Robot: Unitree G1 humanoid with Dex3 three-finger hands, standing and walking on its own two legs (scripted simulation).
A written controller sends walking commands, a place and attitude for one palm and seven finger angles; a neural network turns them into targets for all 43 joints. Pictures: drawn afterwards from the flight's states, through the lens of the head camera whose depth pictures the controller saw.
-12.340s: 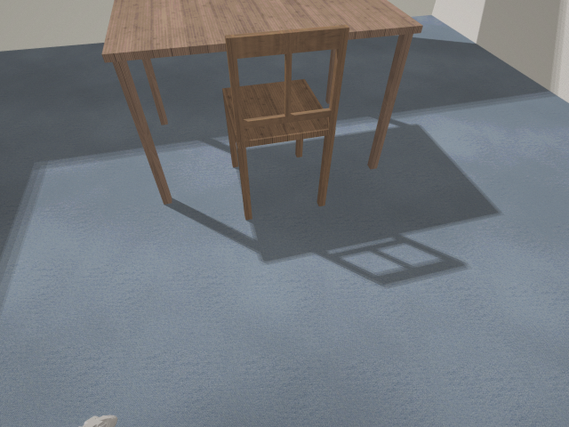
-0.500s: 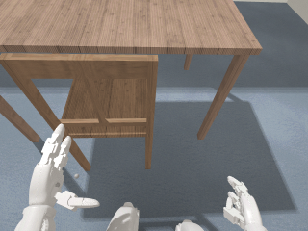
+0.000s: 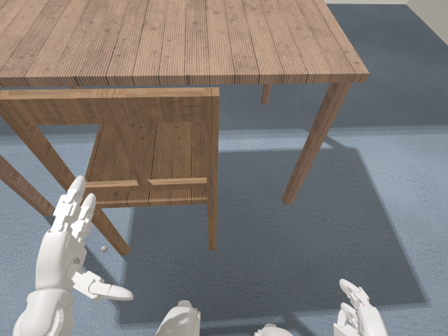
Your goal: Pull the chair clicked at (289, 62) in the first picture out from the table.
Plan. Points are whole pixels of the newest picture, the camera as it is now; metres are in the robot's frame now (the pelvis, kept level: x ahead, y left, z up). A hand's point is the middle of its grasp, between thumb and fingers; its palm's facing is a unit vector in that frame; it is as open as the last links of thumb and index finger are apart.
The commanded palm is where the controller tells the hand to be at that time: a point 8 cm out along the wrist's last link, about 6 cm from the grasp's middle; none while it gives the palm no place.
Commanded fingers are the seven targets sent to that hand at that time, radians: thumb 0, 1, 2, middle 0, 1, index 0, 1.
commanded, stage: raise the hand toward the chair's back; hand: left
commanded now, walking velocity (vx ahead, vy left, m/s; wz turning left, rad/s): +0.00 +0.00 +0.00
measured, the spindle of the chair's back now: (132, 155) +0.49 +0.24 -0.04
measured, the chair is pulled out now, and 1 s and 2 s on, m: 0.00 0.00 0.00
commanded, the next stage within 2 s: aim the fingers beside a spindle in 0.32 s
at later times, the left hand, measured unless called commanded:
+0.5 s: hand (114, 247) +0.25 +0.19 +0.04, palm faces +0.11 -0.99 -0.05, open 16.9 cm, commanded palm +0.23 +0.25 +0.05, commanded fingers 0.00 -0.50 0.30 -0.06 -0.08 -0.06 -0.08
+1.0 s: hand (124, 231) +0.28 +0.19 +0.02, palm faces +0.10 -0.99 -0.04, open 16.9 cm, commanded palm +0.26 +0.25 +0.02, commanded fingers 0.00 -0.50 0.30 -0.06 -0.08 -0.06 -0.08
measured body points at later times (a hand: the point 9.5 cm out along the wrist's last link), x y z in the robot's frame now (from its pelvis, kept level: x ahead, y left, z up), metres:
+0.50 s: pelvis +0.01 -0.01 +0.00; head +0.07 -0.01 +0.44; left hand +0.24 +0.24 +0.05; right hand +0.18 -0.25 -0.09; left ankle +0.06 +0.11 -0.66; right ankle -0.02 -0.12 -0.66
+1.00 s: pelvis +0.00 -0.01 -0.01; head +0.08 -0.01 +0.43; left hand +0.27 +0.24 +0.03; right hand +0.16 -0.26 -0.11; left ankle +0.06 +0.11 -0.66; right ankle -0.02 -0.12 -0.66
